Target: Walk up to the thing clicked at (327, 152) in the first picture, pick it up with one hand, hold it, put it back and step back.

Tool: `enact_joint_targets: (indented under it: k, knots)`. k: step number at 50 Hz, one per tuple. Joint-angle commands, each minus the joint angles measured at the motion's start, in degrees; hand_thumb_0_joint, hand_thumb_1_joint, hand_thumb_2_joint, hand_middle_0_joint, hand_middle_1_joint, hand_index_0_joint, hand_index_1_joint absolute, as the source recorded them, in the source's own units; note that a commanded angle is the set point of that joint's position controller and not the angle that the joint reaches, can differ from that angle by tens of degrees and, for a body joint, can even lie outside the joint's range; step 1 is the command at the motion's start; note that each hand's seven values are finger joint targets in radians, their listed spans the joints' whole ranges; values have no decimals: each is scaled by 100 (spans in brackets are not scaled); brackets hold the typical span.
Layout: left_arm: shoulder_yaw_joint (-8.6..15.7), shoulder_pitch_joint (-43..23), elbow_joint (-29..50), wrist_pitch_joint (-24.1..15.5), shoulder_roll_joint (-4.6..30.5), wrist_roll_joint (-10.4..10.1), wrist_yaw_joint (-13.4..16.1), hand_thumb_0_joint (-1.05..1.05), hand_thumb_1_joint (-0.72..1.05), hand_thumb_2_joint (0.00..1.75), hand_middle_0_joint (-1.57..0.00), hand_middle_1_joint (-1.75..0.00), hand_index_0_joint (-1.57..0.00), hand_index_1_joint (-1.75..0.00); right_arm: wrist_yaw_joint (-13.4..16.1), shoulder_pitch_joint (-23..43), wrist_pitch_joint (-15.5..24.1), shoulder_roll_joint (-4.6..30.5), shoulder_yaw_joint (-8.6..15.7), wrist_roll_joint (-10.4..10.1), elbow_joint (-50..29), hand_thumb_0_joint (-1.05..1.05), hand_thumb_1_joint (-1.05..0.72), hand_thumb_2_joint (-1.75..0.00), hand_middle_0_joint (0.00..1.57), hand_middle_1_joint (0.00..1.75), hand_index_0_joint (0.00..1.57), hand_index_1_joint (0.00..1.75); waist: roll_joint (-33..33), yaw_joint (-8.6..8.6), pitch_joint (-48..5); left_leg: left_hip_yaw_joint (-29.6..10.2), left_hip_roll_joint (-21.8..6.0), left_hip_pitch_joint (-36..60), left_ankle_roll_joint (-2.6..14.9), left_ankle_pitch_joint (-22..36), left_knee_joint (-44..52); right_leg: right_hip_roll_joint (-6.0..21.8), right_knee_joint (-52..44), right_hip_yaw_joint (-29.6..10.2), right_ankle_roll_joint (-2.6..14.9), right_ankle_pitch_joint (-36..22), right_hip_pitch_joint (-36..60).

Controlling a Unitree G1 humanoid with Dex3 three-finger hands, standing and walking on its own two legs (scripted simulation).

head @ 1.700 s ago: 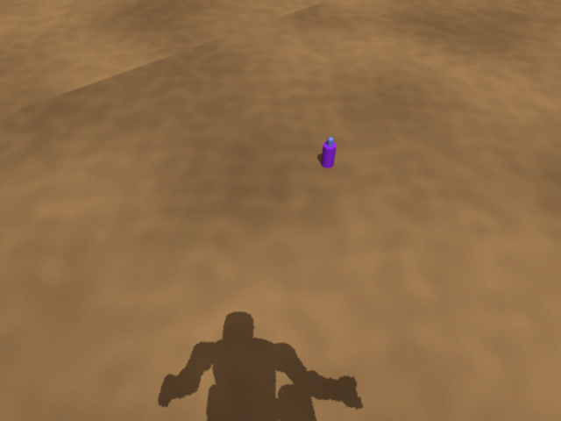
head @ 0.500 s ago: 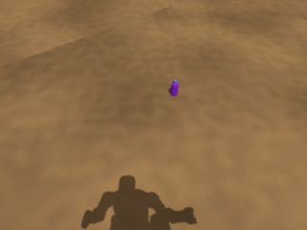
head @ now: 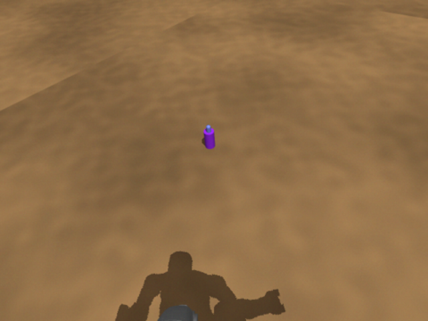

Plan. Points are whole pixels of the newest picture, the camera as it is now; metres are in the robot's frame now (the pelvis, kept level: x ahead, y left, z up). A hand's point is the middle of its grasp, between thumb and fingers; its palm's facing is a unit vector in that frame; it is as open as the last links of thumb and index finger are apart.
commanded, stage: walk up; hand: left
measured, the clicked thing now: (209, 135) +1.30 +0.17 -0.68
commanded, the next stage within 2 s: none
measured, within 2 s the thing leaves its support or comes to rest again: neither
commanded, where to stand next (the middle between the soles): +0.94 +0.00 m, yaw -5 degrees
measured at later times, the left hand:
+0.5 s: hand (115, 229) +0.35 +0.31 -0.14, palm faces -0.12 -0.92 -0.36, open 7.4 cm
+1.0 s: hand (148, 173) +0.53 +0.26 -0.12, palm faces -0.09 -0.91 -0.40, open 7.4 cm
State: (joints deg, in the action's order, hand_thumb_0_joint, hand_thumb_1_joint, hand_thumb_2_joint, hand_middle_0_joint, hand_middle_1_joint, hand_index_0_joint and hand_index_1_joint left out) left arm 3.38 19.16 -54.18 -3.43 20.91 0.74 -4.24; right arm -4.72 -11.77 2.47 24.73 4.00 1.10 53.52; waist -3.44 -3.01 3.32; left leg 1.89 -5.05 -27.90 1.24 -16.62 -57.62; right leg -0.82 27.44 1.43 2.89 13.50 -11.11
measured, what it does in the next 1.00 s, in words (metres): walks ahead: left foot, then right foot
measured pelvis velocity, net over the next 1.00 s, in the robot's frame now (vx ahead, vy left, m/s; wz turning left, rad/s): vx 0.46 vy -0.01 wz -0.09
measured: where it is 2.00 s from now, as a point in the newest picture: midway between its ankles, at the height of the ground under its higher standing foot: (230, 201)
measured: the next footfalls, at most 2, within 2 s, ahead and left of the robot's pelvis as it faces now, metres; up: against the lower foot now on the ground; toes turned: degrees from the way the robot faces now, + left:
left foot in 0.24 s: +0.29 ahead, +0.16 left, +0.00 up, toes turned +3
right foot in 0.66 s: +0.50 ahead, -0.13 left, +0.00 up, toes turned -9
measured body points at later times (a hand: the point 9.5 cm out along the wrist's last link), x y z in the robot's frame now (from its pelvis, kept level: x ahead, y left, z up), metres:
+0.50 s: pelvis +0.25 +0.03 +0.00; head +0.27 +0.05 +0.45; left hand +0.36 +0.36 -0.11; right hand +0.29 -0.29 -0.10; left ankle +0.25 +0.16 -0.74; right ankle +0.30 -0.12 -0.68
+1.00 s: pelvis +0.46 -0.01 +0.00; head +0.47 -0.03 +0.45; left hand +0.53 +0.30 -0.09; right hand +0.50 -0.34 -0.12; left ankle +0.58 +0.14 -0.69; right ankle +0.46 -0.13 -0.74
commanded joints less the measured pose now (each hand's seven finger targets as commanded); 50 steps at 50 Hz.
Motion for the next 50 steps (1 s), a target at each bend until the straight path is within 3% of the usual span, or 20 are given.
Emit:
enact_joint_targets:
  k: [1, 7, 9, 11, 12, 13, 14, 15, 17, 19, 25, 29, 32, 33, 34, 35, 36, 39, 41, 50]
  knots:
    - [480, -320, 707, -241, 1835, -57, 157, 0, 90, 90, -20, -30, -20, -30, 10, -33, 40, 1115, 357, 62, -507, 0, -90, -90, 20, 30, 20, 30, 988, 181, 224, -179, -243, -388, -221, 396, 935, 1284, -1835, -1612, 838, 1974, -239]
    - [453, 105, 759, -267, 1814, -18, 162, 0, 90, 90, -20, -30, -20, -30, 8, 782, 241, 901, 330, 88, -848, 0, -90, -90, 20, 30, 20, 30, 672, -164, 199, -31, -105, -121, -186, 727, 2348, 1268, -1238, -1233, 802, 393, 379]
    - [445, 89, 784, -238, 1830, -21, 176, 0, 90, 90, -20, -30, -20, -30, 18, 685, 282, 848, 323, 71, -869, 0, -90, -90, 20, 30, 20, 30, 851, -78, 45, 146, 44, 277, -71, 603, 2632, 1287, -871, -1084, 772, -688, 526]
    - [361, 66, 832, -208, 1745, -40, 201, 0, 90, 90, -20, -30, -20, -30, 91, 13, 347, 941, 400, 82, -683, 0, -90, -90, 20, 30, 20, 30, 486, 306, -325, 357, 371, 1708, 37, 782, 3152, 989, 288, -664, 557, -1637, 84]
    - [264, 167, 913, -203, 1473, -33, 216, 0, 90, 90, -20, -30, -20, -30, 161, -926, 388, 1296, 538, 152, -442, 0, -90, -90, 20, 30, 20, 30, -221, 733, -893, -89, 110, 3113, 313, 379, 3200, 628, 1810, -402, 352, -1702, -617]
    - [118, 460, 971, -191, 964, -113, 241, 0, 90, 90, -20, -30, -20, -30, 229, -1554, 410, 1730, 683, 247, -417, 0, -90, -90, 20, 30, 20, 30, -1376, 919, -1435, -1951, -1172, 4338, 707, -672, 3520, 55, 3237, -248, 94, 212, -1939]
    - [172, 459, 897, -168, 1203, -149, 292, 0, 90, 90, -20, -30, -20, -30, 266, -1518, 409, 1937, 720, 148, -524, 0, -90, -90, 20, 30, 20, 30, -1110, 882, -1218, -3951, -2044, 4367, 1088, -1542, 4350, -554, 3754, -328, 5, 1628, -2878]
    - [240, 311, 834, -140, 1742, -85, 365, 0, 90, 90, -20, -30, -20, -30, 235, -1249, 370, 1983, 748, -22, -556, 0, -90, -90, 20, 30, 20, 30, -721, 827, -1000, -4015, -2256, 3969, 1506, -1645, 4273, -24, 4201, -829, 86, 1653, -2945]
    - [206, 61, 787, -199, 1663, -113, 310, 0, 90, 90, -20, -30, -20, -30, 274, -793, 338, 1484, 535, -100, -739, 0, -90, -90, 20, 30, 20, 30, -114, 614, -290, -2187, -1589, 2912, 1146, 226, 4226, 245, 4105, -1056, 10, 852, -2635]
    - [215, 263, 636, -177, 1475, -181, 224, 0, 90, 90, -20, -30, -20, -30, 288, -622, 399, 1227, 384, -138, -794, 0, -90, -90, 20, 30, 20, 30, -243, 412, -108, -1038, -1116, 2343, 883, 1600, 4137, 369, 3637, -889, -62, 536, -2163]
    - [190, -458, 956, -104, 1269, -92, 7, 0, 90, 90, -20, -30, -20, -30, 267, -460, 422, 1410, 400, -70, -1022, 0, -90, -90, 20, 30, 20, 30, -550, 435, 179, -268, -1184, 2098, 1239, 1810, 4239, 704, 1738, -241, -301, 93, -2058]
    - [264, -628, 882, -142, 1263, -32, -27, 0, 90, 90, -20, -30, -20, -30, 230, -494, 355, 1397, 390, -70, -1036, 0, -90, -90, 20, 30, 20, 30, -474, 437, -119, 39, -871, 1845, 962, 1460, 3756, 444, 819, 177, -146, -736, -1004]
    - [407, 43, 620, -180, 1473, -21, 50, 0, 90, 90, -20, -30, -20, -30, 245, -438, 293, 1251, 319, -116, -1130, 0, -90, -90, 20, 30, 20, 30, 207, -37, -517, 120, -744, 1232, 693, 1378, 2516, 201, 506, 305, 12, -736, 568]
    - [530, 503, 457, -227, 1701, -11, 116, 0, 90, 90, -20, -30, -20, -30, 233, -701, 293, 964, 212, -109, -1110, 0, -90, -90, 20, 30, 20, 30, 957, -240, -861, 372, -401, 790, 530, 1133, 1297, 282, 328, 44, 96, -317, 1422]
    - [673, 995, 458, -275, 2166, 33, 208, 0, 90, 90, -20, -30, -20, -30, 221, -1014, 285, 602, 82, -121, -1165, 0, -90, -90, 20, 30, 20, 30, 2231, -395, -1151, 541, 282, -73, 302, -429, -197, 1392, -351, -1781, 357, 872, 2003]
    - [648, 786, 661, -302, 2420, -25, 251, 0, 90, 90, -20, -30, -20, -30, 233, -1147, 193, 767, 83, -129, -1110, 0, -90, -90, 20, 30, 20, 30, 1945, -246, -866, 106, 604, -772, 119, -1339, -883, 2454, -1345, -3889, 795, 1794, 1785]
    - [634, 458, 720, -273, 2458, -91, 242, 0, 90, 90, -20, -30, -20, -30, 286, -964, 141, 1318, 237, -101, -1017, 0, -90, -90, 20, 30, 20, 30, 1573, -217, -691, -215, 282, -812, 112, -1342, -1305, 2626, -1381, -4286, 1287, 2007, 1464]
    - [482, -170, 852, -284, 1950, -153, 305, 0, 90, 90, -20, -30, -20, -30, 267, -882, 126, 1153, 215, -190, -756, 0, -90, -90, 20, 30, 20, 30, 1062, 102, -116, -663, -71, -529, 166, -483, -1009, 1814, -1248, -2220, 820, 427, 377]
    - [411, -236, 837, -319, 1752, -143, 298, 0, 90, 90, -20, -30, -20, -30, 211, -1120, 64, 1035, 194, -150, -627, 0, -90, -90, 20, 30, 20, 30, 1173, 276, -87, -533, -50, -165, 90, -109, -537, 1431, -1219, -1447, 644, -241, -47]
    - [482, -81, 1007, -381, 1884, -27, 260, 0, 90, 90, -20, -30, -20, -30, -14, -131, 87, 933, 270, 33, -907, 0, -90, -90, 20, 30, 20, 30, 1103, 26, 183, -250, -263, -206, -176, 527, 1792, 1621, -1468, -934, 974, 987, -150]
